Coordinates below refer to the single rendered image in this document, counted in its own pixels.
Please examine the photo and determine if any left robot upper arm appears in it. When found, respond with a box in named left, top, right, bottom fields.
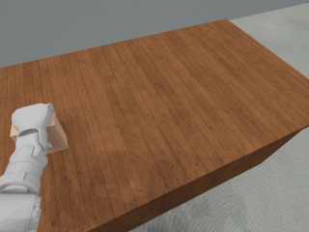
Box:
left=0, top=193, right=42, bottom=232

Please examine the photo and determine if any sponge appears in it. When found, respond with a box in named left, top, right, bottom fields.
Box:
left=10, top=113, right=69, bottom=155

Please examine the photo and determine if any left robot forearm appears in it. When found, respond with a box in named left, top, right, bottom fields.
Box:
left=0, top=126, right=48, bottom=197

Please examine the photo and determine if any table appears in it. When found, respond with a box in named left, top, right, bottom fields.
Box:
left=0, top=18, right=309, bottom=232

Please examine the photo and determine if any left robot hand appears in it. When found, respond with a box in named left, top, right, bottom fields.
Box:
left=12, top=103, right=57, bottom=150

